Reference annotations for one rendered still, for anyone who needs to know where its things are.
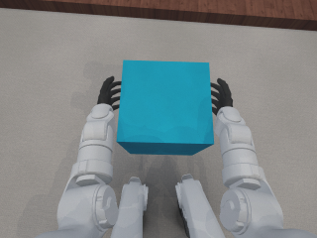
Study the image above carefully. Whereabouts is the right robot hand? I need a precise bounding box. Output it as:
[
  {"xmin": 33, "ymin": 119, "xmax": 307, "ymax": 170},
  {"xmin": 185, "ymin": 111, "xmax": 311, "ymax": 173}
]
[{"xmin": 210, "ymin": 78, "xmax": 233, "ymax": 116}]

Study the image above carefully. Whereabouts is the left robot hand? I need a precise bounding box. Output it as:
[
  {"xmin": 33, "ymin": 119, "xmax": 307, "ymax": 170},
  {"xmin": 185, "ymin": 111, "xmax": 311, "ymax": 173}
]
[{"xmin": 97, "ymin": 75, "xmax": 122, "ymax": 111}]

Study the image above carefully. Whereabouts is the robot left shin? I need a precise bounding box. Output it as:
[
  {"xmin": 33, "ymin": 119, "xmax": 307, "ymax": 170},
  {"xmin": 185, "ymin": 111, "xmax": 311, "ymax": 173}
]
[{"xmin": 121, "ymin": 177, "xmax": 142, "ymax": 194}]

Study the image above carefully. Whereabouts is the carton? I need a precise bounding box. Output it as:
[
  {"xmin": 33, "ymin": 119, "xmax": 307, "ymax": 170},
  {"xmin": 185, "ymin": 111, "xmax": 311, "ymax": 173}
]
[{"xmin": 116, "ymin": 59, "xmax": 214, "ymax": 156}]

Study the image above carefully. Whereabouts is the right robot forearm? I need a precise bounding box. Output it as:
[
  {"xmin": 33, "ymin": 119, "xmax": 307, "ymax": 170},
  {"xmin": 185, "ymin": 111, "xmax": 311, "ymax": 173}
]
[{"xmin": 214, "ymin": 106, "xmax": 284, "ymax": 223}]

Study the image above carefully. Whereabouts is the right robot upper arm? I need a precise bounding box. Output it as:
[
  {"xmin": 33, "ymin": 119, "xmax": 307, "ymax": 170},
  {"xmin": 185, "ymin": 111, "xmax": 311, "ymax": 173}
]
[{"xmin": 219, "ymin": 186, "xmax": 317, "ymax": 238}]

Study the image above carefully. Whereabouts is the left robot forearm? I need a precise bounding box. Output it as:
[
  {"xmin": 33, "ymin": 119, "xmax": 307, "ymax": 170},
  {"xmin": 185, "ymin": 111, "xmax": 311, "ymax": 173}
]
[{"xmin": 56, "ymin": 103, "xmax": 117, "ymax": 225}]

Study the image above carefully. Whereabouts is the robot left thigh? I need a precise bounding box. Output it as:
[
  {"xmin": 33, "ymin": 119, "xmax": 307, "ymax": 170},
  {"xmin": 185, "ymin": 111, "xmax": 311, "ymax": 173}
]
[{"xmin": 110, "ymin": 181, "xmax": 149, "ymax": 238}]

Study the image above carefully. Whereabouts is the left robot upper arm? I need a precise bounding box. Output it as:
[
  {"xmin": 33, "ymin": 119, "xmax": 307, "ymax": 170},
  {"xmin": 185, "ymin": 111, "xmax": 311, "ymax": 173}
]
[{"xmin": 35, "ymin": 183, "xmax": 119, "ymax": 238}]

